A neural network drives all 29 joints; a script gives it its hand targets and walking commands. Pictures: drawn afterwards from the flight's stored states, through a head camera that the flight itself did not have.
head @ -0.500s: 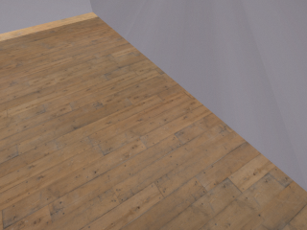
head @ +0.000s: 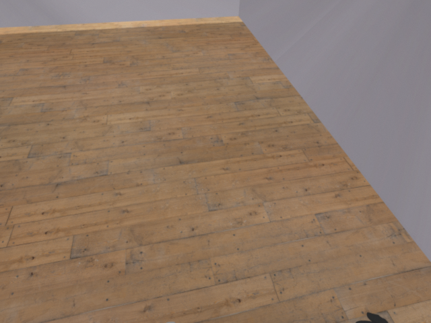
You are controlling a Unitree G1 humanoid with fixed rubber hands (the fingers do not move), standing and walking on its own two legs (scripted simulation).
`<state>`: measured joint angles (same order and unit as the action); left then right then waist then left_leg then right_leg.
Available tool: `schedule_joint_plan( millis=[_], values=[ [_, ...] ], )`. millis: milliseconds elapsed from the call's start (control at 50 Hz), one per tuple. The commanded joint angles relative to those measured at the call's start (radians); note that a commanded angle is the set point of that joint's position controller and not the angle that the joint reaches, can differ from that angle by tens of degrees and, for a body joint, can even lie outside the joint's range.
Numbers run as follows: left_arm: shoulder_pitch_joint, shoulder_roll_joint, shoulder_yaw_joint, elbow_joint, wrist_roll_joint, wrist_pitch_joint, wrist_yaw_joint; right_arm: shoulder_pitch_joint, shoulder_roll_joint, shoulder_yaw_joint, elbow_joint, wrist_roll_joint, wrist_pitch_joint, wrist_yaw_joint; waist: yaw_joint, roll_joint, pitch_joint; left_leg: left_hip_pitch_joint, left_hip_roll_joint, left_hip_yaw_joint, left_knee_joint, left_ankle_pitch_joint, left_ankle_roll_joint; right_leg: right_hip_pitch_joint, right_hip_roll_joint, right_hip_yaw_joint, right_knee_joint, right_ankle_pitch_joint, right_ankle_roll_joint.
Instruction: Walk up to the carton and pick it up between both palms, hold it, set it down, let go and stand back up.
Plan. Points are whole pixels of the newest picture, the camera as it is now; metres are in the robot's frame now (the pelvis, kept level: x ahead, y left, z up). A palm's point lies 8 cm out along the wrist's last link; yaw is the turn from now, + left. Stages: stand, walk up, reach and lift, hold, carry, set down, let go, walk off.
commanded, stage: walk up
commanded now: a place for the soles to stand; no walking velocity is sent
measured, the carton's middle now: out of the picture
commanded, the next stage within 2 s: none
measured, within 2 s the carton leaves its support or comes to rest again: neither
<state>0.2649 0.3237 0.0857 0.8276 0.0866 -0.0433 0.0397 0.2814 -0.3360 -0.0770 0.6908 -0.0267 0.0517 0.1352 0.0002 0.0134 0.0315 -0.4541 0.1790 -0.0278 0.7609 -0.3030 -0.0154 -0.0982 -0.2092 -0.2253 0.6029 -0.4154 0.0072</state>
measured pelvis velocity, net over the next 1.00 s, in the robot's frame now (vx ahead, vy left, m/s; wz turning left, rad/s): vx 0.27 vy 0.29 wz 0.81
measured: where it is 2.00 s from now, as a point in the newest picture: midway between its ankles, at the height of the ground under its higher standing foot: (57, 272)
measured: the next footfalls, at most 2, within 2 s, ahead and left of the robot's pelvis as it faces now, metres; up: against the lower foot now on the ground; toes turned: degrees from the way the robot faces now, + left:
right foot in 0.42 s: +0.27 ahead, +0.03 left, +0.00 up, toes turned +14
left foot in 0.92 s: +0.27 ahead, +0.44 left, +0.00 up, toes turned +54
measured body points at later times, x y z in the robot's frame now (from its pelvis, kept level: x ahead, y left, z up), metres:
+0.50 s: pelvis +0.14 +0.10 +0.00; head +0.12 +0.07 +0.45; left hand +0.15 +0.40 -0.09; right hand +0.28 -0.15 -0.13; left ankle +0.09 +0.17 -0.69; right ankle +0.23 +0.03 -0.71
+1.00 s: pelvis +0.27 +0.29 -0.01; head +0.25 +0.34 +0.44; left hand +0.06 +0.47 -0.17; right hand +0.56 +0.20 -0.09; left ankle +0.25 +0.41 -0.71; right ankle +0.24 +0.04 -0.67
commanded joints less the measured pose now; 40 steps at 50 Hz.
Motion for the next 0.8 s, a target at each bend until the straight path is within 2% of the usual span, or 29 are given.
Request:
schedule_joint_plan(
  millis=[0,20,40,60,80,100,120,160,240,260,280,300,340,360,380,400,420,440,460,480,500,520,540,580,640,700,740,780],
  values=[
    [-0.107,0.013,-0.014,-0.183,-0.019,0.008,-0.038,0.277,-0.298,-0.092,0.041,0.001,-0.063,-0.061,-0.187,0.437,-0.009,0.466,0.005,-0.423,-0.428,-0.157,0.204,-0.685,0.176,0.030,0.596,-0.350,-0.040],
    [-0.111,0.059,-0.008,-0.212,-0.055,0.014,-0.034,0.179,-0.337,-0.089,0.020,0.014,-0.052,-0.065,-0.163,0.424,0.004,0.348,0.115,-0.712,-0.614,-0.343,0.313,-0.697,0.176,0.174,0.630,-0.347,-0.025],
    [-0.114,0.091,-0.006,-0.193,-0.064,0.017,-0.030,0.121,-0.328,-0.080,0.014,0.023,-0.044,-0.071,-0.139,0.385,0.057,0.301,0.142,-0.756,-0.672,-0.453,0.349,-0.696,0.147,0.210,0.643,-0.302,-0.017],
    [-0.106,0.101,-0.009,-0.174,-0.068,0.010,-0.026,0.093,-0.304,-0.070,0.012,0.016,-0.044,-0.081,-0.115,0.372,0.086,0.308,0.119,-0.685,-0.633,-0.367,0.348,-0.717,0.130,0.217,0.646,-0.232,-0.020],
    [-0.068,0.100,-0.011,-0.150,-0.073,-0.002,-0.024,0.070,-0.278,-0.060,0.001,-0.006,-0.045,-0.094,-0.087,0.357,0.058,0.332,0.080,-0.583,-0.548,-0.210,0.327,-0.702,0.121,0.218,0.634,-0.162,-0.028],
    [-0.030,0.101,-0.012,-0.131,-0.076,-0.014,-0.026,0.044,-0.245,-0.049,-0.007,-0.023,-0.043,-0.102,-0.065,0.324,0.032,0.307,0.052,-0.496,-0.482,-0.071,0.302,-0.644,0.109,0.223,0.576,-0.111,-0.033],
    [-0.003,0.104,-0.012,-0.121,-0.076,-0.024,-0.029,0.013,-0.215,-0.038,-0.010,-0.032,-0.040,-0.101,-0.045,0.282,0.010,0.259,0.031,-0.440,-0.455,-0.012,0.281,-0.563,0.105,0.232,0.506,-0.079,-0.032],
    [0.017,0.099,-0.007,-0.112,-0.069,-0.029,-0.031,-0.033,-0.172,-0.024,-0.013,-0.030,-0.033,-0.084,-0.024,0.231,-0.015,0.148,-0.002,-0.395,-0.459,-0.018,0.264,-0.432,0.133,0.213,0.395,-0.031,-0.028],
    [-0.009,0.086,-0.001,-0.137,-0.067,-0.018,-0.032,-0.036,-0.152,-0.028,-0.016,-0.029,-0.026,-0.062,-0.037,0.100,-0.004,-0.008,-0.015,-0.412,-0.489,-0.183,0.271,-0.298,0.178,0.193,0.264,0.123,-0.019],
    [-0.013,0.077,0.000,-0.146,-0.068,-0.018,-0.031,-0.035,-0.155,-0.031,-0.016,-0.027,-0.024,-0.058,-0.036,0.074,-0.002,-0.038,-0.024,-0.413,-0.484,-0.209,0.263,-0.255,0.190,0.192,0.225,0.157,-0.019],
    [-0.002,0.069,0.001,-0.151,-0.068,-0.019,-0.029,-0.042,-0.158,-0.035,-0.017,-0.025,-0.022,-0.054,-0.027,0.052,-0.004,-0.082,-0.040,-0.413,-0.467,-0.234,0.248,-0.186,0.200,0.194,0.173,0.188,-0.023],
    [0.025,0.061,0.005,-0.149,-0.069,-0.020,-0.025,-0.056,-0.154,-0.036,-0.022,-0.021,-0.018,-0.050,-0.004,0.033,-0.006,-0.142,-0.068,-0.402,-0.436,-0.258,0.223,-0.087,0.212,0.192,0.105,0.223,-0.029],
    [0.126,0.062,0.013,-0.133,-0.060,-0.025,-0.009,-0.080,-0.122,-0.027,-0.033,-0.011,-0.014,-0.045,0.055,-0.011,-0.034,-0.296,-0.139,-0.357,-0.323,-0.316,0.146,0.188,0.218,0.207,-0.022,0.282,-0.047],
    [0.160,0.080,0.020,-0.135,-0.048,-0.025,0.002,-0.057,-0.092,-0.017,-0.037,-0.011,-0.014,-0.046,0.075,-0.066,-0.035,-0.357,-0.177,-0.319,-0.239,-0.345,0.103,0.284,0.185,0.263,-0.085,0.221,-0.060],
    [0.183,0.137,0.035,-0.143,-0.024,-0.025,0.016,0.005,-0.041,-0.003,-0.047,-0.015,-0.014,-0.048,0.082,-0.222,-0.063,-0.391,-0.250,-0.223,-0.017,-0.340,0.049,0.313,0.002,0.495,-0.234,-0.031,-0.100],
    [0.152,0.192,0.036,-0.161,0.004,-0.023,0.036,0.074,-0.041,-0.003,-0.042,-0.041,-0.010,-0.055,0.043,-0.277,-0.056,-0.375,-0.271,-0.114,0.304,-0.222,-0.005,0.197,-0.287,0.835,-0.424,-0.343,-0.130],
    [0.068,0.183,0.034,-0.160,0.004,-0.015,0.049,0.131,-0.110,-0.019,-0.020,-0.064,0.002,-0.062,-0.017,-0.151,0.013,-0.356,-0.199,-0.079,0.398,-0.150,-0.023,0.072,-0.355,0.881,-0.473,-0.441,-0.152],
    [0.009,0.166,0.031,-0.163,-0.006,-0.015,0.050,0.110,-0.140,-0.024,-0.011,-0.078,0.010,-0.058,-0.021,-0.171,0.073,-0.365,-0.135,-0.057,0.405,-0.132,-0.020,0.005,-0.353,0.848,-0.478,-0.434,-0.194],
    [0.010,0.127,0.018,-0.158,-0.015,-0.026,0.041,0.066,-0.163,-0.031,0.001,-0.084,0.009,-0.050,-0.010,-0.158,0.125,-0.347,-0.102,-0.067,0.400,-0.094,-0.026,-0.036,-0.305,0.789,-0.487,-0.374,-0.186],
    [0.034,0.100,0.008,-0.152,-0.019,-0.037,0.032,0.036,-0.178,-0.038,0.011,-0.083,0.005,-0.043,0.004,-0.116,0.153,-0.311,-0.080,-0.084,0.396,-0.053,-0.040,-0.079,-0.253,0.687,-0.483,-0.288,-0.158],
    [0.048,0.088,0.004,-0.148,-0.019,-0.041,0.028,0.023,-0.161,-0.036,0.021,-0.075,0.005,-0.034,0.012,-0.094,0.154,-0.278,-0.066,-0.088,0.385,-0.010,-0.047,-0.106,-0.203,0.550,-0.466,-0.196,-0.124],
    [0.047,0.090,0.005,-0.142,-0.020,-0.043,0.026,0.020,-0.133,-0.028,0.024,-0.061,0.007,-0.025,0.011,-0.098,0.148,-0.264,-0.058,-0.083,0.380,0.030,-0.046,-0.112,-0.170,0.437,-0.450,-0.139,-0.108],
    [0.033,0.102,0.009,-0.131,-0.019,-0.041,0.025,0.020,-0.104,-0.018,0.030,-0.049,0.010,-0.017,0.004,-0.116,0.142,-0.258,-0.055,-0.064,0.387,0.063,-0.047,-0.105,-0.152,0.352,-0.443,-0.106,-0.108],
    [0.010,0.119,0.017,-0.121,-0.019,-0.040,0.021,0.001,-0.064,0.000,0.031,-0.032,0.011,0.000,-0.003,-0.149,0.115,-0.258,-0.040,-0.020,0.373,0.112,-0.048,-0.065,-0.139,0.224,-0.437,-0.053,-0.143],
    [0.036,0.127,0.024,-0.120,-0.015,-0.048,0.012,-0.100,-0.055,0.008,0.008,-0.012,0.003,0.015,0.023,-0.190,0.111,-0.252,0.000,0.025,0.245,0.141,-0.040,-0.025,-0.142,0.109,-0.448,-0.001,-0.184],
    [0.103,0.127,0.030,-0.101,-0.009,-0.054,0.005,-0.201,-0.052,0.013,-0.006,-0.002,-0.008,0.024,0.058,-0.177,0.134,-0.229,0.019,0.070,0.111,0.184,-0.025,0.023,-0.154,0.027,-0.460,0.075,-0.193],
    [0.113,0.146,0.036,-0.084,-0.018,-0.051,0.007,-0.213,-0.040,0.004,0.003,0.000,-0.019,0.019,0.040,-0.158,0.114,-0.137,0.005,0.120,0.021,0.188,0.021,0.030,-0.147,-0.060,-0.456,0.096,-0.188],
    [0.116,0.153,0.043,-0.085,-0.018,-0.043,0.008,-0.225,-0.043,0.000,0.017,0.001,-0.031,0.013,0.036,-0.140,0.113,-0.071,-0.016,0.163,-0.045,0.170,0.046,0.044,-0.149,-0.100,-0.439,0.124,-0.197]
  ],
)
